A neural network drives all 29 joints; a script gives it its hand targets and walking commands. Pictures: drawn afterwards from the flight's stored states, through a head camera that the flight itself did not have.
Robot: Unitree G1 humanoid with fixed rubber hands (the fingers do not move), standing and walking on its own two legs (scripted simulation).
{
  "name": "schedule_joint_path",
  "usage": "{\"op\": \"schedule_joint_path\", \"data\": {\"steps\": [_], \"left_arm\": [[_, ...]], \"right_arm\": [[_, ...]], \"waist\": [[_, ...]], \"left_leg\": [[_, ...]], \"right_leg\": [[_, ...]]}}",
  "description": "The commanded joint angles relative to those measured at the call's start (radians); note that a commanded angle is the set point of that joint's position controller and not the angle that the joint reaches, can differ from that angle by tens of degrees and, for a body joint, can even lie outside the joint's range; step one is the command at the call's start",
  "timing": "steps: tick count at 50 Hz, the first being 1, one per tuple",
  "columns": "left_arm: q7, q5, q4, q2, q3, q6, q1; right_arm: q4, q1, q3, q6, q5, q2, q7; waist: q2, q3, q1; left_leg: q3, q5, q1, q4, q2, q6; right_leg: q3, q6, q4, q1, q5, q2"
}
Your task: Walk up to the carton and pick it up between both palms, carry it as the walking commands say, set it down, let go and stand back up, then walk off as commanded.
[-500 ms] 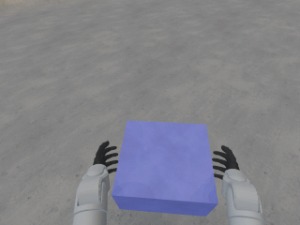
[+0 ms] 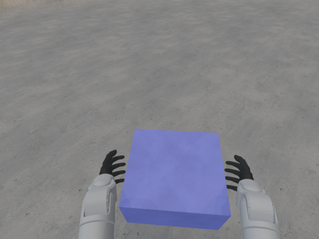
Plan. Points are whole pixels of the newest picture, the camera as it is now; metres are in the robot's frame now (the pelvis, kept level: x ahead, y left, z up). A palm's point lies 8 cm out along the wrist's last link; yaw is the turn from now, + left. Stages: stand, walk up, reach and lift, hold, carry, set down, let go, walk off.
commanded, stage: carry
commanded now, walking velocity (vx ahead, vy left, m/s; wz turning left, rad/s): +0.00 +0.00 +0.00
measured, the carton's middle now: (174, 176) +0.34 -0.01 -0.05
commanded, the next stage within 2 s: hold in 0.58 s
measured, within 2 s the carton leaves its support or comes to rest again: neither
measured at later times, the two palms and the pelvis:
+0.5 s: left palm (107, 180) +0.27 +0.16 +0.05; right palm (245, 186) +0.26 -0.18 +0.04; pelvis +0.00 +0.00 +0.00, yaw +0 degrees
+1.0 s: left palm (122, 158) +0.32 +0.13 +0.07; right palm (255, 170) +0.30 -0.21 +0.05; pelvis +0.02 -0.03 +0.01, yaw +1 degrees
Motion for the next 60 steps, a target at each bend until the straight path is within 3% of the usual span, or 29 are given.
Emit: {"op": "schedule_joint_path", "data": {"steps": [1,2,4,5,6,8,10,11,17,20,21,23,24,26,28,29,30,32,35,37,38,44,49,50,51,53,55,56,60], "left_arm": [[-0.276,-0.321,-0.125,-0.824,-0.664,-0.033,-0.552],[-0.275,-0.181,0.124,-0.782,-0.538,-0.052,-0.468],[-0.273,-0.316,-0.146,-0.828,-0.69,-0.046,-0.578],[-0.278,-0.36,-0.193,-0.829,-0.699,-0.027,-0.544],[-0.281,-0.294,-0.044,-0.839,-0.665,-0.026,-0.456],[-0.276,-0.356,-0.18,-0.855,-0.708,-0.024,-0.541],[-0.271,-0.187,0.148,-0.786,-0.554,-0.051,-0.401],[-0.271,-0.264,-0.05,-0.779,-0.664,-0.066,-0.448],[-0.269,-0.351,-0.221,-0.816,-0.725,-0.037,-0.569],[-0.273,-0.259,0.007,-0.78,-0.622,-0.01,-0.426],[-0.273,-0.224,0.059,-0.779,-0.585,-0.037,-0.433],[-0.273,-0.339,-0.202,-0.789,-0.689,-0.022,-0.532],[-0.269,-0.261,-0.004,-0.786,-0.591,-0.035,-0.508],[-0.266,-0.306,-0.17,-0.769,-0.662,-0.027,-0.545],[-0.277,-0.287,-0.058,-0.797,-0.652,-0.012,-0.476],[-0.274,-0.279,-0.003,-0.806,-0.645,-0.036,-0.428],[-0.286,-0.241,0.115,-0.808,-0.599,-0.081,-0.596],[-0.293,-0.273,0.028,-0.844,-0.619,-0.127,-0.626],[-0.359,-0.283,0.121,-0.92,-0.652,-0.16,-0.838],[-0.383,-0.242,0.241,-0.944,-0.553,-0.168,-0.701],[-0.408,-0.245,0.301,-0.955,-0.599,-0.176,-0.743],[-0.442,-0.198,0.398,-0.948,-0.455,-0.2,-0.66],[-0.424,-0.136,0.329,-0.921,-0.421,-0.177,-0.641],[-0.412,-0.13,0.332,-0.888,-0.381,-0.175,-0.584],[-0.416,-0.155,0.271,-0.927,-0.402,-0.185,-0.651],[-0.417,-0.154,0.257,-0.887,-0.425,-0.188,-0.686],[-0.439,-0.207,0.215,-0.888,-0.455,-0.196,-0.71],[-0.441,-0.168,0.215,-0.857,-0.456,-0.199,-0.726],[-0.445,-0.202,0.181,-0.89,-0.536,-0.204,-0.795]], "right_arm": [[-0.117,-0.579,0.673,-0.072,0.335,0.765,0.319],[0.105,-0.503,0.531,-0.095,0.211,0.715,0.327],[-0.165,-0.611,0.683,-0.093,0.333,0.762,0.319],[-0.224,-0.598,0.746,-0.074,0.379,0.797,0.318],[-0.185,-0.619,0.728,-0.076,0.335,0.797,0.318],[-0.306,-0.697,0.752,-0.076,0.399,0.781,0.314],[0.051,-0.527,0.559,-0.102,0.224,0.704,0.322],[-0.11,-0.55,0.685,-0.109,0.302,0.749,0.324],[-0.171,-0.607,0.721,-0.067,0.372,0.793,0.319],[-0.122,-0.567,0.663,-0.063,0.295,0.716,0.317],[-0.038,-0.583,0.617,-0.084,0.274,0.723,0.323],[-0.173,-0.548,0.697,-0.062,0.363,0.766,0.32],[-0.048,-0.596,0.593,-0.077,0.3,0.743,0.32],[-0.191,-0.581,0.689,-0.07,0.332,0.741,0.309],[-0.136,-0.548,0.678,-0.059,0.304,0.761,0.308],[-0.103,-0.537,0.667,-0.08,0.311,0.781,0.316],[-0.096,-0.705,0.652,-0.129,0.311,0.793,0.316],[-0.111,-0.689,0.73,-0.15,0.337,0.823,0.319],[0.039,-0.769,0.659,-0.139,0.293,0.856,0.321],[-0.005,-0.853,0.678,-0.154,0.29,0.817,0.352],[0.092,-0.78,0.637,-0.141,0.257,0.845,0.344],[0.092,-0.785,0.623,-0.143,0.275,0.887,0.368],[0.169,-0.667,0.589,-0.128,0.267,0.934,0.368],[0.177,-0.669,0.547,-0.132,0.269,0.902,0.386],[0.033,-0.806,0.6,-0.15,0.266,0.859,0.39],[0.092,-0.82,0.617,-0.138,0.305,0.943,0.386],[0.091,-0.745,0.611,-0.14,0.292,0.954,0.371],[0.104,-0.763,0.589,-0.151,0.289,0.924,0.363],[0.123,-0.717,0.595,-0.151,0.265,0.946,0.343]], "waist": [[0.023,-0.177,0.001],[0.032,-0.15,0.001],[0.056,-0.2,0.01],[-0.028,-0.227,0.01],[-0.076,-0.3,0.0],[0.021,-0.288,0.008],[0.024,-0.3,0.004],[-0.021,-0.297,-0.002],[0.035,-0.272,0.003],[-0.047,-0.203,0.002],[0.043,-0.211,0.0],[-0.002,-0.173,-0.001],[0.027,-0.156,0.004],[0.025,-0.227,0.003],[-0.017,-0.241,-0.002],[0.032,-0.292,0.002],[0.127,-0.309,0.103],[0.12,-0.32,0.109],[0.09,-0.228,-0.032],[-0.018,-0.263,0.007],[0.008,-0.259,-0.055],[-0.101,-0.249,-0.017],[-0.011,-0.223,-0.008],[0.065,-0.189,0.061],[0.009,-0.263,0.017],[-0.024,-0.202,0.06],[-0.088,-0.239,0.017],[0.015,-0.25,0.013],[0.005,-0.288,-0.03]], "left_leg": [[-0.094,0.019,-0.103,-0.135,0.121,0.016],[-0.088,0.035,-0.067,-0.141,0.118,0.021],[-0.13,-0.057,-0.105,-0.181,0.138,0.037],[-0.104,0.054,-0.084,-0.105,0.131,0.032],[-0.075,0.062,0.001,-0.081,0.117,0.026],[-0.091,0.132,-0.029,-0.11,0.129,0.02],[-0.072,0.237,0.037,-0.078,0.132,0.019],[-0.074,0.169,0.018,-0.071,0.121,0.031],[-0.078,0.194,0.071,-0.114,0.142,0.017],[-0.078,0.021,-0.054,-0.114,0.119,0.028],[-0.092,0.025,-0.04,-0.139,0.131,0.032],[-0.102,-0.006,-0.063,-0.148,0.135,0.028],[-0.127,-0.058,-0.08,-0.191,0.14,0.031],[-0.123,-0.059,-0.059,-0.161,0.139,0.038],[-0.067,0.038,-0.008,-0.098,0.11,0.028],[-0.063,0.09,0.003,-0.083,0.106,0.02],[-0.082,0.046,-0.087,-0.179,-0.017,0.023],[-0.088,0.092,-0.176,-0.201,-0.005,0.026],[-0.085,0.017,-0.199,-0.231,0.011,0.029],[-0.084,0.103,-0.159,-0.252,0.005,0.037],[-0.085,0.097,-0.191,-0.256,-0.003,0.023],[-0.084,0.161,-0.111,-0.293,-0.01,0.034],[-0.074,0.241,-0.055,-0.304,-0.027,0.033],[-0.084,0.22,-0.098,-0.314,-0.024,0.02],[-0.08,0.23,-0.052,-0.295,-0.032,0.025],[-0.083,0.138,-0.091,-0.305,-0.018,0.05],[-0.08,0.175,-0.042,-0.281,-0.02,0.057],[-0.08,0.13,-0.044,-0.282,-0.031,0.048],[-0.083,0.128,-0.011,-0.266,-0.012,0.044]], "right_leg": [[0.107,-0.019,-0.046,0.227,0.002,-0.091],[0.113,-0.017,-0.067,0.146,-0.05,-0.097],[0.081,-0.005,-0.04,0.257,-0.035,-0.066],[0.098,-0.019,-0.048,0.285,0.053,-0.086],[0.096,-0.015,-0.044,0.24,0.074,-0.089],[0.072,-0.014,-0.016,0.275,0.135,-0.092],[0.07,-0.02,-0.001,0.218,0.182,-0.1],[0.081,-0.013,-0.013,0.235,0.156,-0.088],[0.076,-0.019,-0.013,0.185,0.091,-0.089],[0.111,-0.016,-0.075,0.216,-0.02,-0.097],[0.086,-0.015,-0.047,0.199,-0.027,-0.086],[0.105,-0.02,-0.077,0.2,-0.071,-0.088],[0.084,-0.014,-0.058,0.179,-0.085,-0.081],[0.098,-0.015,-0.08,0.211,-0.097,-0.067],[0.136,-0.018,-0.102,0.194,-0.042,-0.096],[0.108,-0.016,-0.061,0.25,0.037,-0.095],[0.1,-0.057,-0.006,0.375,-0.011,0.097],[0.116,-0.06,-0.012,0.539,0.058,0.088],[0.085,-0.046,-0.029,0.458,0.003,0.106],[0.059,-0.025,-0.042,0.503,0.078,0.109],[0.078,-0.031,-0.061,0.552,0.103,0.093],[0.073,-0.012,-0.134,0.634,0.169,0.066],[0.095,-0.006,-0.169,0.648,0.263,0.046],[0.126,-0.015,-0.17,0.698,0.245,0.027],[0.088,-0.008,-0.17,0.689,0.226,0.042],[0.129,0.0,-0.17,0.649,0.13,0.028],[0.137,0.006,-0.182,0.628,0.159,0.013],[0.146,0.004,-0.189,0.624,0.135,0.012],[0.117,-0.006,-0.166,0.585,0.121,0.043]]}}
